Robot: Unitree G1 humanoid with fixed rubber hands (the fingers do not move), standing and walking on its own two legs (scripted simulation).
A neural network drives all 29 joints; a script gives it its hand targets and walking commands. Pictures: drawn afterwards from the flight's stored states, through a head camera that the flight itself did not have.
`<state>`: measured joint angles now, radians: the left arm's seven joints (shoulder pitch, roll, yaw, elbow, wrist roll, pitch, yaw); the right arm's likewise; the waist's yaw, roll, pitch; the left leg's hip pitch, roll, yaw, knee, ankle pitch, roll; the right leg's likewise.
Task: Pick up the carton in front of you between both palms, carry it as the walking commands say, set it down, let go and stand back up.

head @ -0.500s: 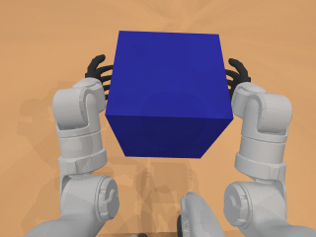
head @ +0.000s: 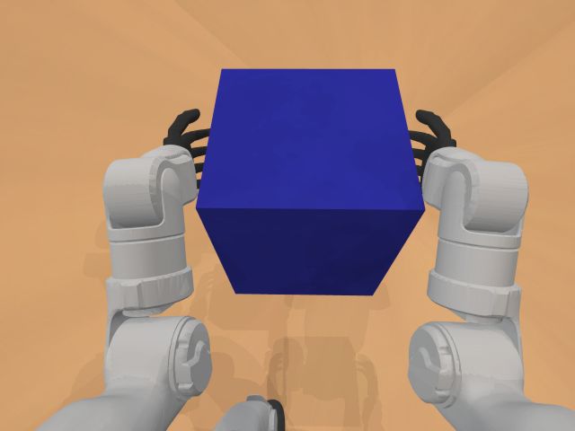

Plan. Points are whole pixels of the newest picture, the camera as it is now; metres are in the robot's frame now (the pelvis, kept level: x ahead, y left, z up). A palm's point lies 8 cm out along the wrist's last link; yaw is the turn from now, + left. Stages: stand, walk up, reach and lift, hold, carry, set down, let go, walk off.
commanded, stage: carry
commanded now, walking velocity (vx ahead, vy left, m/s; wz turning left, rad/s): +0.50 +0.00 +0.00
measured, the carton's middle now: (305, 195) +0.41 +0.03 +0.11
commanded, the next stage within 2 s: none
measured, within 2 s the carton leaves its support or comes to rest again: neither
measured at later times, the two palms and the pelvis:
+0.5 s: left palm (239, 22) +0.69 +0.15 +0.21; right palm (423, 17) +0.70 -0.15 +0.22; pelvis +0.31 -0.01 +0.05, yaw +0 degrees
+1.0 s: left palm out of the picture +1.02 +0.14 +0.28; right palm out of the picture +0.98 -0.16 +0.27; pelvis +0.62 +0.03 +0.12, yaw +0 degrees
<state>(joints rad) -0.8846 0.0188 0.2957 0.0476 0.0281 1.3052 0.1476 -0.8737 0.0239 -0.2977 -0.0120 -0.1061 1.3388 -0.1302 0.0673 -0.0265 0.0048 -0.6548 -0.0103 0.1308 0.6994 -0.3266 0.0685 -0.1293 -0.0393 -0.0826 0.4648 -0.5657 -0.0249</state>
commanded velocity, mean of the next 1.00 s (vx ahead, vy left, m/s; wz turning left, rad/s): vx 0.50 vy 0.00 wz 0.00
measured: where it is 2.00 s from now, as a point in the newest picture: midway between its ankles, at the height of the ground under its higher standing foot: (314, 142)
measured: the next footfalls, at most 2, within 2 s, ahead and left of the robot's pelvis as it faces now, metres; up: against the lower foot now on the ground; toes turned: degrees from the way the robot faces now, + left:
right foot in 0.40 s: +0.43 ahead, -0.10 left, +0.08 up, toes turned -7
left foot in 0.78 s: +0.66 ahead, +0.11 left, +0.12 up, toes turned +6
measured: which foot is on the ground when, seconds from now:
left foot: down 0.00-0.42, up 0.44-0.76, down 0.78-1.00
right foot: down 0.00-0.02, up 0.04-0.38, down 0.40-0.80, up 0.82-1.00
